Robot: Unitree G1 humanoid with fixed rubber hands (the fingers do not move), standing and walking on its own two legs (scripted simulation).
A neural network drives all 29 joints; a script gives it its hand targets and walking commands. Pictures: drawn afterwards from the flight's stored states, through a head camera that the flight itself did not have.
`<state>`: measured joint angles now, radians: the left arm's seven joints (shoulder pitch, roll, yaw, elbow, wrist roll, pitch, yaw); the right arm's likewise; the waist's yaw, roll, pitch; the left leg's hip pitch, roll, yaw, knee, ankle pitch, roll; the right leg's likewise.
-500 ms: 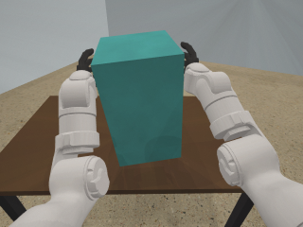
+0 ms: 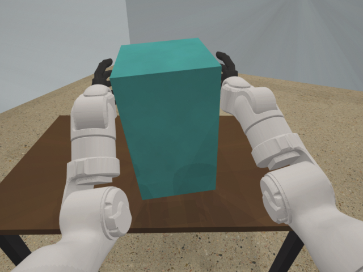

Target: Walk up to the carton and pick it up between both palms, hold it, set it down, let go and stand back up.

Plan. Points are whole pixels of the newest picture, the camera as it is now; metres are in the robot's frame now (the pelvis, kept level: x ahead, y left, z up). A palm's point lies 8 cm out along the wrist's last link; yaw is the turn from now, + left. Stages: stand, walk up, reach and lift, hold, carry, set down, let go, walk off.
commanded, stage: hold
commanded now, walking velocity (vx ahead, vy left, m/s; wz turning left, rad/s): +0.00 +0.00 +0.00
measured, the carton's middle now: (169, 119) +0.36 +0.00 +0.23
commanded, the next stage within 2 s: none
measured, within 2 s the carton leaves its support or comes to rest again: neither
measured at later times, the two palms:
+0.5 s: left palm (100, 94) +0.38 +0.13 +0.29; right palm (226, 85) +0.37 -0.12 +0.30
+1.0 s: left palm (101, 94) +0.37 +0.13 +0.29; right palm (228, 86) +0.37 -0.12 +0.30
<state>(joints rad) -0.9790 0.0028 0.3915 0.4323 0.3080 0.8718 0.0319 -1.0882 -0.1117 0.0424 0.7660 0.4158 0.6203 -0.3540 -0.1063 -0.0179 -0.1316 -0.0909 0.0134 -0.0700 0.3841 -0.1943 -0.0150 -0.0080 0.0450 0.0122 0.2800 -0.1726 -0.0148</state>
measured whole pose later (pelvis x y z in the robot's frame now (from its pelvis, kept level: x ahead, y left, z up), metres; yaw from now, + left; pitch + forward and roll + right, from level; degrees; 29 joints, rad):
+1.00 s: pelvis +0.00 +0.00 +0.00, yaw +0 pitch -5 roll -1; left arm -0.99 0.01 0.40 0.44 0.30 0.87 0.03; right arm -1.10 -0.11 0.02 0.77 0.41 0.63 -0.36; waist -0.11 -0.01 -0.13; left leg -0.10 0.01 -0.07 0.39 -0.19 -0.01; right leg -0.02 0.04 0.01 0.29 -0.17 -0.01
